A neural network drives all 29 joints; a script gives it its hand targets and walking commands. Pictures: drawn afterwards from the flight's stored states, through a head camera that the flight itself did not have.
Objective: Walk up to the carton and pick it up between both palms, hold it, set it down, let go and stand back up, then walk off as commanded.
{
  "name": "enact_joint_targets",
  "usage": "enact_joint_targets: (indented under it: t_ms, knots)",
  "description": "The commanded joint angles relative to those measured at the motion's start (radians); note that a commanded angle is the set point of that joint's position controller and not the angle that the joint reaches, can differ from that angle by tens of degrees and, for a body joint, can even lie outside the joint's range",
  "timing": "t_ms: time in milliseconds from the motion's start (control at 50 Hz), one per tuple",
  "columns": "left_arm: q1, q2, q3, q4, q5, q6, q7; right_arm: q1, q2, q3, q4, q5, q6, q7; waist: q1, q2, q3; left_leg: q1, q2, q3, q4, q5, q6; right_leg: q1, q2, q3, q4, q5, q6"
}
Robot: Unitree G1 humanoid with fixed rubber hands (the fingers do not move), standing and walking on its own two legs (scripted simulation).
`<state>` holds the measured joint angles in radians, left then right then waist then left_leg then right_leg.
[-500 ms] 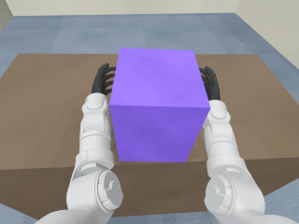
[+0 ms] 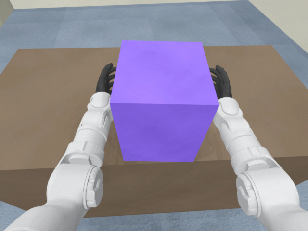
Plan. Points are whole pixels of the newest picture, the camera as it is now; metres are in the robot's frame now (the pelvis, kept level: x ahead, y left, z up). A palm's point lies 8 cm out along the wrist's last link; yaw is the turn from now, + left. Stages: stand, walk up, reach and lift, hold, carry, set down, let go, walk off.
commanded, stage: set down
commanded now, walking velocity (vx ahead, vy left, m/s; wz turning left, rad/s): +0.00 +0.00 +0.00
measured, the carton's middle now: (160, 105) +0.41 +0.01 +0.09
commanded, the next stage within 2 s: none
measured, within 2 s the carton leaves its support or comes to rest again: neither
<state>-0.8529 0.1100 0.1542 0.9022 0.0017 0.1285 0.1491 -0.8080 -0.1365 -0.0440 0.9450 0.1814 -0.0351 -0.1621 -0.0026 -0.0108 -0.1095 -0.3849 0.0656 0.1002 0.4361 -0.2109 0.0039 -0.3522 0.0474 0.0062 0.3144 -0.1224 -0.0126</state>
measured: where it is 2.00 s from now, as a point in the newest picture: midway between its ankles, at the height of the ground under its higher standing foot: outside the picture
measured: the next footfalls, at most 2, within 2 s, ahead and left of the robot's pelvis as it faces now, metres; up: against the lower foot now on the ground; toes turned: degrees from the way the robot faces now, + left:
none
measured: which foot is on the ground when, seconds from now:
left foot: down 0.00-1.00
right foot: down 0.00-1.00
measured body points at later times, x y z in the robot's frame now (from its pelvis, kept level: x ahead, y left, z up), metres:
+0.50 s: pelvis -0.05 -0.02 +0.00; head -0.04 +0.01 +0.45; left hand +0.36 +0.20 +0.10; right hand +0.37 -0.17 +0.11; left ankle +0.00 +0.11 -0.74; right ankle +0.01 -0.11 -0.74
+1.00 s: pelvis -0.02 -0.01 +0.00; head -0.02 +0.02 +0.45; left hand +0.29 +0.21 +0.08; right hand +0.30 -0.19 +0.12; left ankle -0.01 +0.11 -0.74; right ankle +0.01 -0.11 -0.74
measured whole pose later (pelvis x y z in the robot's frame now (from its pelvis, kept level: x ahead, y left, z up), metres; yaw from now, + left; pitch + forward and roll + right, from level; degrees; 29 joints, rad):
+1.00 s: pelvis -0.02 -0.01 +0.00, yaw +2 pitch -3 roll +0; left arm -0.14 0.25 0.07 -0.06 -0.16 0.52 0.04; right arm -0.15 -0.17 -0.04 0.04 0.30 0.30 -0.15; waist 0.00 -0.09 0.05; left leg -0.13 0.03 0.07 0.35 -0.16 -0.01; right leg -0.14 0.04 0.01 0.33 -0.14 -0.03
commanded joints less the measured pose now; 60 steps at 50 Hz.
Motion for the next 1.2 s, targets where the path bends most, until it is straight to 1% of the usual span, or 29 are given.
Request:
enact_joint_targets:
  t_ms: [0, 20, 40, 120, 140, 200, 260, 280, 300, 320, 340, 380, 480, 520, 560, 620, 680, 700, 720, 740, 760, 820, 900, 940, 960, 1000, 1080, 1100, 1180]
  knots:
    - [-0.166, 0.122, 0.002, -0.347, 0.010, 0.128, -0.063, -0.229, -0.195, 0.124, -0.139, 0.161, 0.060, -0.025, 0.014, 0.019, -0.452, 0.411, -0.047, -0.033, -0.011, 0.593, -0.050, 0.409, 0.044, -0.035, 0.049, 0.659, 0.038]
    - [-0.197, 0.146, 0.018, -0.270, 0.016, 0.153, -0.077, -0.269, -0.216, 0.115, -0.085, 0.173, 0.086, -0.026, 0.023, -0.010, -0.330, 0.383, -0.056, -0.031, -0.040, 0.491, -0.045, 0.362, 0.044, -0.034, 0.019, 0.537, 0.042]
    - [-0.270, 0.172, 0.005, -0.177, 0.008, 0.144, -0.087, -0.331, -0.196, 0.090, -0.020, 0.158, 0.101, -0.029, 0.002, -0.015, -0.230, 0.334, -0.060, -0.030, -0.066, 0.378, -0.030, 0.310, 0.030, -0.033, -0.003, 0.390, 0.047]
    - [-0.199, 0.184, -0.036, -0.144, -0.045, 0.127, -0.109, -0.271, -0.145, 0.094, -0.072, 0.146, 0.139, -0.013, -0.002, -0.048, -0.111, 0.305, -0.075, -0.027, -0.114, 0.211, -0.003, 0.214, 0.006, -0.008, -0.071, 0.099, 0.050]
    - [-0.225, 0.170, -0.081, -0.164, -0.064, 0.096, -0.108, -0.291, -0.124, 0.075, -0.092, 0.141, 0.137, -0.013, -0.037, -0.036, -0.127, 0.289, -0.079, -0.034, -0.110, 0.146, 0.000, 0.186, 0.000, -0.015, -0.069, 0.032, 0.046]
    - [-0.247, 0.206, -0.133, -0.252, -0.121, -0.002, -0.105, -0.254, -0.116, 0.041, -0.231, 0.116, 0.090, -0.001, -0.068, 0.008, -0.249, 0.254, -0.088, -0.040, -0.095, 0.111, 0.003, 0.208, -0.009, -0.010, -0.046, 0.002, 0.041]
    - [-0.300, 0.258, -0.138, -0.370, -0.159, -0.070, -0.088, -0.256, -0.114, 0.014, -0.362, 0.109, 0.078, 0.006, -0.057, 0.059, -0.379, 0.229, -0.089, -0.033, -0.079, 0.104, 0.003, 0.216, -0.021, 0.005, -0.015, -0.032, 0.032]
    - [-0.393, 0.281, -0.136, -0.338, -0.173, -0.073, -0.081, -0.342, -0.150, -0.023, -0.354, 0.093, 0.092, 0.010, -0.067, 0.075, -0.394, 0.197, -0.086, -0.033, -0.080, 0.046, 0.000, 0.177, -0.016, -0.003, -0.006, -0.095, 0.023]
    - [-0.439, 0.306, -0.137, -0.270, -0.182, -0.080, -0.077, -0.382, -0.147, -0.035, -0.327, 0.081, 0.109, 0.013, -0.046, 0.088, -0.359, 0.146, -0.087, -0.028, -0.082, -0.022, 0.002, 0.153, -0.029, -0.004, 0.001, -0.182, 0.020]
    - [-0.314, 0.289, -0.132, -0.395, -0.170, -0.068, -0.068, -0.262, -0.159, -0.026, -0.401, 0.084, 0.109, 0.012, -0.041, 0.103, -0.428, 0.202, -0.080, -0.033, -0.077, 0.049, -0.009, 0.191, -0.018, -0.006, 0.008, -0.112, 0.008]
    - [-0.387, 0.324, -0.124, -0.300, -0.186, -0.049, -0.065, -0.344, -0.179, -0.040, -0.372, 0.074, 0.134, 0.014, -0.017, 0.090, -0.402, 0.165, -0.086, -0.026, -0.078, -0.005, -0.004, 0.171, -0.020, -0.001, 0.000, -0.185, 0.008]
    - [-0.353, 0.296, -0.147, -0.251, -0.191, -0.018, -0.060, -0.323, -0.153, -0.048, -0.349, 0.046, 0.163, 0.011, -0.016, 0.076, -0.349, 0.148, -0.077, -0.031, -0.093, -0.066, -0.002, 0.130, -0.028, -0.005, -0.003, -0.274, 0.000]
    - [-0.126, 0.264, -0.099, -0.350, -0.151, 0.099, -0.075, -0.124, -0.160, -0.012, -0.370, 0.078, 0.197, -0.002, -0.004, 0.049, -0.327, 0.252, -0.070, -0.052, -0.104, 0.030, -0.016, 0.213, -0.019, -0.005, -0.007, -0.148, 0.007]
    - [0.101, 0.246, -0.055, -0.514, -0.132, 0.157, -0.102, 0.095, -0.144, 0.064, -0.486, 0.122, 0.181, -0.012, 0.007, 0.024, -0.363, 0.355, -0.076, -0.054, -0.096, 0.217, -0.019, 0.317, -0.009, 0.005, -0.009, 0.067, 0.021]
    - [0.025, 0.250, -0.040, -0.448, -0.113, 0.201, -0.125, 0.019, -0.145, 0.041, -0.468, 0.102, 0.210, -0.019, -0.007, -0.009, -0.256, 0.329, -0.085, -0.047, -0.110, 0.154, -0.011, 0.271, -0.005, -0.012, -0.024, 0.004, 0.033]
    - [0.231, 0.207, -0.041, -0.684, -0.093, 0.270, -0.148, 0.182, -0.150, 0.031, -0.617, 0.088, 0.212, -0.035, -0.024, -0.032, -0.124, 0.385, -0.086, -0.053, -0.131, 0.224, -0.014, 0.292, 0.021, -0.026, -0.043, 0.079, 0.036]
    - [0.257, 0.199, -0.062, -0.827, -0.144, 0.271, -0.144, 0.202, -0.117, 0.018, -0.808, 0.094, 0.220, -0.026, -0.017, -0.068, -0.065, 0.367, -0.088, -0.048, -0.136, 0.193, 0.008, 0.244, 0.019, -0.026, -0.044, 0.035, 0.032]
    - [0.212, 0.216, -0.052, -0.807, -0.152, 0.278, -0.139, 0.181, -0.128, -0.009, -0.800, 0.076, 0.232, -0.022, -0.022, -0.071, -0.044, 0.336, -0.083, -0.048, -0.138, 0.168, 0.010, 0.221, 0.020, -0.031, -0.039, 0.006, 0.023]
    - [0.207, 0.218, -0.067, -0.889, -0.177, 0.277, -0.136, 0.183, -0.122, -0.010, -0.890, 0.087, 0.238, -0.019, -0.020, -0.052, -0.055, 0.320, -0.086, -0.033, -0.136, 0.162, 0.014, 0.219, 0.015, -0.024, -0.032, 0.005, 0.022]
    - [0.152, 0.234, -0.060, -0.827, -0.183, 0.281, -0.133, 0.134, -0.123, -0.016, -0.887, 0.091, 0.250, -0.011, -0.006, -0.038, -0.008, 0.283, -0.088, -0.024, -0.136, 0.109, 0.017, 0.183, 0.012, -0.017, -0.029, -0.052, 0.016]
    - [0.229, 0.229, -0.084, -0.971, -0.190, 0.289, -0.120, 0.224, -0.128, -0.023, -0.951, 0.105, 0.255, -0.001, -0.017, 0.001, -0.054, 0.315, -0.079, -0.028, -0.132, 0.141, 0.009, 0.214, 0.015, -0.018, -0.021, -0.007, 0.005]
    - [0.291, 0.232, -0.074, -1.022, -0.196, 0.308, -0.116, 0.320, -0.126, -0.040, -1.016, 0.101, 0.289, 0.011, -0.007, 0.034, -0.074, 0.289, -0.075, -0.016, -0.138, 0.085, 0.006, 0.226, -0.001, 0.003, -0.019, -0.056, -0.003]
    - [0.508, 0.227, -0.038, -1.230, -0.145, 0.370, -0.100, 0.551, -0.168, -0.047, -1.080, 0.125, 0.317, 0.018, -0.002, 0.123, -0.173, 0.404, -0.062, -0.024, -0.113, 0.272, -0.032, 0.300, 0.010, 0.002, -0.011, 0.092, -0.009]
    - [0.665, 0.197, -0.020, -1.293, -0.132, 0.412, -0.104, 0.677, -0.170, -0.017, -1.107, 0.126, 0.334, 0.011, 0.005, 0.108, -0.157, 0.461, -0.059, -0.034, -0.096, 0.385, -0.041, 0.319, 0.016, -0.002, -0.020, 0.165, -0.013]
    - [0.627, 0.210, 0.007, -1.275, -0.126, 0.436, -0.110, 0.654, -0.182, -0.032, -1.120, 0.123, 0.346, 0.003, 0.004, 0.111, -0.137, 0.442, -0.062, -0.025, -0.093, 0.393, -0.041, 0.307, 0.017, 0.008, -0.019, 0.162, -0.007]
    - [0.732, 0.184, -0.001, -1.362, -0.118, 0.442, -0.116, 0.729, -0.144, -0.006, -1.206, 0.127, 0.341, 0.000, 0.024, 0.119, -0.098, 0.463, -0.067, -0.012, -0.100, 0.439, -0.039, 0.330, 0.008, 0.008, -0.029, 0.213, -0.001]
    - [0.857, 0.189, 0.006, -1.429, -0.141, 0.415, -0.144, 0.821, -0.107, 0.013, -1.402, 0.114, 0.319, -0.019, 0.030, 0.021, -0.039, 0.455, -0.074, -0.016, -0.108, 0.459, -0.016, 0.344, -0.003, 0.017, -0.045, 0.272, 0.020]
    - [0.937, 0.184, 0.007, -1.445, -0.134, 0.402, -0.145, 0.889, -0.104, 0.023, -1.416, 0.110, 0.310, -0.016, 0.043, 0.031, -0.005, 0.450, -0.072, -0.019, -0.121, 0.462, -0.020, 0.352, -0.005, 0.019, -0.046, 0.278, 0.018]
    - [0.959, 0.206, -0.013, -1.411, -0.182, 0.333, -0.156, 0.940, -0.095, 0.019, -1.495, 0.060, 0.312, -0.003, 0.047, -0.016, 0.079, 0.418, -0.060, -0.022, -0.151, 0.325, -0.013, 0.259, -0.024, 0.030, -0.082, 0.125, 0.012]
